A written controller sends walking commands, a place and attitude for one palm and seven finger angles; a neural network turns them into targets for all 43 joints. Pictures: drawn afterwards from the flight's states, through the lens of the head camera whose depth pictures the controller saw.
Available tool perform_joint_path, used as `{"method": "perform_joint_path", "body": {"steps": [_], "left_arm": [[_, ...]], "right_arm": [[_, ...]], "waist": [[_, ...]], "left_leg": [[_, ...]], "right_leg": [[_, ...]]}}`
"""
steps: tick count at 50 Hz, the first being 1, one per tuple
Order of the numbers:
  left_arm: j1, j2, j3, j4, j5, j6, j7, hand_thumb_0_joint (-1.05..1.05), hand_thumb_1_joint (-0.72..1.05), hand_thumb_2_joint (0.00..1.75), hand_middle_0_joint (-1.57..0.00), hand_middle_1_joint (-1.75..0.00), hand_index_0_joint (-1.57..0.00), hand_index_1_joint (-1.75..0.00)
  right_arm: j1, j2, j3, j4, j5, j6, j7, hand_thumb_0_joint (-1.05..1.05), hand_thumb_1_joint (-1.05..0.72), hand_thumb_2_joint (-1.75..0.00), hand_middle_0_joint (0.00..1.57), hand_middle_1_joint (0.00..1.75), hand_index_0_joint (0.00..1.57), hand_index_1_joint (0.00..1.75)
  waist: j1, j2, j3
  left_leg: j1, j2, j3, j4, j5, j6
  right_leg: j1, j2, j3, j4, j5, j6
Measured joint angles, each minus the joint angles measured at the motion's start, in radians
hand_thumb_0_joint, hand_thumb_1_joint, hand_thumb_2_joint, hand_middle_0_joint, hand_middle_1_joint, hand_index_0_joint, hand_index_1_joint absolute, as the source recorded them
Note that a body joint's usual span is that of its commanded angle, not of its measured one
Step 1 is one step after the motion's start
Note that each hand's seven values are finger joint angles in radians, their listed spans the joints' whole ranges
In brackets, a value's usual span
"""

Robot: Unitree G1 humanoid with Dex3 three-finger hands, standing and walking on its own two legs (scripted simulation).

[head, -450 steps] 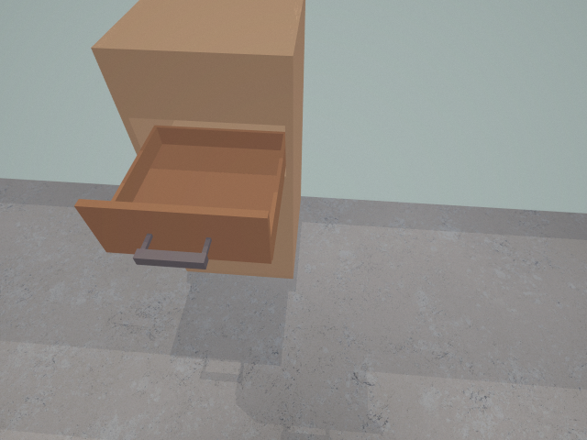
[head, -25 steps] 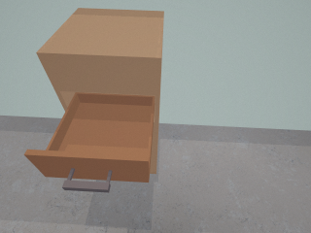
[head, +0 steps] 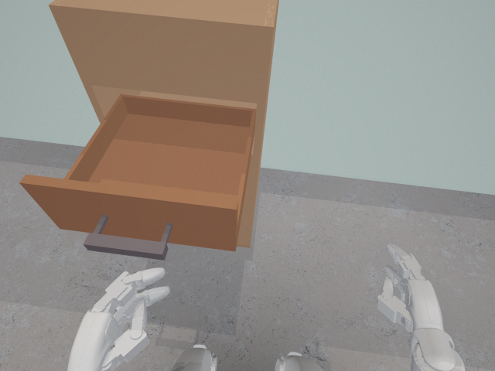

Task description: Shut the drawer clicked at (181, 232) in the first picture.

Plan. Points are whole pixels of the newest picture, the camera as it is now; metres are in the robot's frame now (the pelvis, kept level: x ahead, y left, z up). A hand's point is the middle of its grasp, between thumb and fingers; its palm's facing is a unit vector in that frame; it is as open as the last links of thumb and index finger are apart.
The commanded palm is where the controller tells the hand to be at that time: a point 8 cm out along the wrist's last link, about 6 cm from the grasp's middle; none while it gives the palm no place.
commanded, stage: raise the hand and make a fist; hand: left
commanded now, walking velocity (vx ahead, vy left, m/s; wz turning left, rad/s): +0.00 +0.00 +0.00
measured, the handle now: (131, 235) +0.35 +0.25 -0.04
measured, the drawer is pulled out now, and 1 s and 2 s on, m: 0.30 0.30 0.30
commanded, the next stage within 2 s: bring the fist close to the handle in 1.44 s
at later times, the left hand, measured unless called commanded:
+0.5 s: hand (108, 318) +0.18 +0.21 +0.04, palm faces +0.00 -1.00 -0.07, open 3.4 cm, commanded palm +0.14 +0.26 +0.05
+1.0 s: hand (91, 318) +0.18 +0.22 +0.06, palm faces -0.01 -1.00 -0.05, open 3.2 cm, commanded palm +0.14 +0.28 +0.06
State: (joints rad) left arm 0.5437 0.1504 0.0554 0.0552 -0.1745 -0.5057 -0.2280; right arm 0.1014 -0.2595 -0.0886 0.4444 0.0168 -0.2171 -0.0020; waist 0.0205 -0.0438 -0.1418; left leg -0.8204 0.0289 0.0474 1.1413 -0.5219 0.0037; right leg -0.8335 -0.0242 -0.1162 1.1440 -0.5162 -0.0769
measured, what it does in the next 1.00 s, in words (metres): stands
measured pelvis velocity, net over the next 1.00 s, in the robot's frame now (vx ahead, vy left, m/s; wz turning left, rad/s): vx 0.01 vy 0.04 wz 0.01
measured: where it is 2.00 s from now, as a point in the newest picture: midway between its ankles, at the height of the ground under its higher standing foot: outside the picture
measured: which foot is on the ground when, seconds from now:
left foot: down 0.00-1.00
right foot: down 0.00-1.00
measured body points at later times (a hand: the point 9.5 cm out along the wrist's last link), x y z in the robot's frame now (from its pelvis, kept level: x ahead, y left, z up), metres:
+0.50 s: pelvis +0.00 +0.01 +0.00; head +0.07 +0.01 +0.45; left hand +0.18 +0.26 +0.05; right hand +0.15 -0.24 -0.09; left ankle +0.03 +0.12 -0.65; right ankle +0.03 -0.08 -0.65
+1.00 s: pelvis +0.01 +0.04 +0.00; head +0.07 +0.06 +0.45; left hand +0.17 +0.28 +0.06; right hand +0.23 -0.16 -0.05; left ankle +0.03 +0.12 -0.65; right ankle +0.03 -0.08 -0.65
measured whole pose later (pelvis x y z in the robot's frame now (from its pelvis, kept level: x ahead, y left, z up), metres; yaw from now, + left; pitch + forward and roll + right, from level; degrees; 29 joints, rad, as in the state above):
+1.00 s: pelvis +0.01 +0.04 +0.00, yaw +1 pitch +14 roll -4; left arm 0.63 0.23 0.13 -0.20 -0.24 -0.37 -0.27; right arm 0.18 -0.18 0.02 0.46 0.03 -0.19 -0.03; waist 0.02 0.03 -0.15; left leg -0.87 0.02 0.01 1.15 -0.54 0.05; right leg -0.82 -0.03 -0.15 1.07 -0.49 -0.02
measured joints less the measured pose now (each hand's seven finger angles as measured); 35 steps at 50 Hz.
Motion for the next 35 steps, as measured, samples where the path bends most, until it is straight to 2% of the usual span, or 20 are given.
{"method": "perform_joint_path", "body": {"steps": [2,4,8,10,13,15,17,20,24,29,35], "left_arm": [[0.041,0.022,0.024,-0.041,-0.010,0.004,0.012,0.01,0.90,0.90,-0.53,-0.66,-0.53,-0.66],[0.055,0.040,0.051,-0.076,-0.030,-0.018,0.004,0.01,0.90,0.90,-0.57,-0.70,-0.57,-0.70],[-0.003,0.061,0.081,-0.108,-0.078,-0.043,-0.069,0.02,0.90,0.90,-0.65,-0.79,-0.65,-0.79],[-0.053,0.070,0.082,-0.105,-0.092,-0.008,-0.111,0.01,0.90,0.90,-0.69,-0.83,-0.69,-0.83],[-0.105,0.081,0.094,-0.084,-0.104,0.081,-0.147,0.01,0.90,0.90,-0.75,-0.90,-0.75,-0.90],[-0.108,0.084,0.112,-0.081,-0.111,0.134,-0.143,0.01,0.90,0.90,-0.79,-0.94,-0.79,-0.94],[-0.090,0.082,0.132,-0.085,-0.117,0.157,-0.125,0.01,0.90,0.90,-0.83,-0.99,-0.83,-0.98],[-0.043,0.077,0.149,-0.099,-0.117,0.143,-0.093,0.01,0.90,0.90,-0.89,-1.05,-0.88,-1.05],[0.014,0.074,0.146,-0.114,-0.113,0.086,-0.078,0.01,0.90,0.90,-0.97,-1.14,-0.96,-1.14],[0.056,0.071,0.121,-0.133,-0.105,0.041,-0.075,0.01,0.90,0.90,-1.07,-1.24,-1.06,-1.24],[0.078,0.069,0.092,-0.183,-0.087,0.041,-0.054,0.01,0.90,0.90,-1.19,-1.37,-1.18,-1.37]], "right_arm": [[-0.002,0.011,0.015,-0.012,-0.005,0.004,-0.009,0.01,-0.91,-0.90,0.20,0.30,0.19,0.30],[-0.001,0.025,0.036,-0.003,-0.008,-0.001,-0.017,0.01,-0.90,-0.90,0.20,0.30,0.19,0.30],[0.009,0.051,0.089,0.049,-0.002,-0.021,-0.029,0.01,-0.90,-0.90,0.20,0.30,0.20,0.30],[0.023,0.066,0.109,0.078,0.005,-0.024,-0.035,0.01,-0.90,-0.90,0.20,0.30,0.20,0.30],[0.053,0.089,0.121,0.116,0.016,-0.012,-0.042,0.01,-0.90,-0.89,0.21,0.30,0.20,0.30],[0.079,0.098,0.115,0.133,0.021,-0.001,-0.047,0.01,-0.90,-0.89,0.21,0.30,0.20,0.30],[0.105,0.099,0.102,0.146,0.022,0.006,-0.051,0.01,-0.90,-0.89,0.21,0.30,0.20,0.30],[0.139,0.084,0.074,0.156,0.022,0.006,-0.053,0.01,-0.90,-0.89,0.21,0.30,0.20,0.30],[0.155,0.047,0.044,0.156,0.022,-0.008,-0.053,0.01,-0.90,-0.89,0.20,0.30,0.20,0.30],[0.135,0.016,0.023,0.135,0.021,-0.028,-0.051,0.01,-0.90,-0.90,0.20,0.30,0.20,0.30],[0.089,0.026,0.033,0.089,0.018,-0.024,-0.042,0.01,-0.90,-0.90,0.20,0.30,0.20,0.30]], "waist": [[0.017,0.013,-0.003],[0.030,0.030,-0.005],[0.039,0.067,0.005],[0.034,0.079,0.011],[0.013,0.087,0.017],[-0.006,0.088,0.019],[-0.022,0.086,0.017],[-0.037,0.084,0.014],[-0.045,0.078,0.010],[-0.041,0.067,0.007],[-0.028,0.062,0.002]], "left_leg": [[-0.039,0.004,-0.021,0.037,-0.012,-0.003],[-0.076,0.007,-0.044,0.069,-0.020,-0.008],[-0.135,0.011,-0.077,0.113,-0.025,-0.011],[-0.152,0.012,-0.081,0.120,-0.022,-0.012],[-0.150,0.014,-0.074,0.107,-0.015,-0.011],[-0.133,0.014,-0.064,0.085,-0.010,-0.009],[-0.112,0.015,-0.053,0.061,-0.004,-0.004],[-0.086,0.014,-0.041,0.030,0.003,0.003],[-0.076,0.009,-0.032,0.014,0.005,0.012],[-0.085,0.003,-0.028,0.025,-0.003,0.024],[-0.083,-0.002,-0.031,0.037,-0.014,0.034]], "right_leg": [[-0.026,0.002,-0.021,0.023,-0.011,-0.005],[-0.048,0.005,-0.043,0.038,-0.017,-0.009],[-0.085,0.008,-0.075,0.058,-0.019,-0.014],[-0.099,0.009,-0.079,0.060,-0.015,-0.015],[-0.101,0.011,-0.072,0.048,-0.006,-0.012],[-0.090,0.012,-0.062,0.031,0.002,-0.007],[-0.074,0.014,-0.051,0.009,0.010,-0.002],[-0.053,0.015,-0.039,-0.020,0.020,0.005],[-0.044,0.011,-0.030,-0.036,0.026,0.014],[-0.051,0.006,-0.026,-0.030,0.022,0.025],[-0.041,0.001,-0.028,-0.027,0.015,0.036]]}}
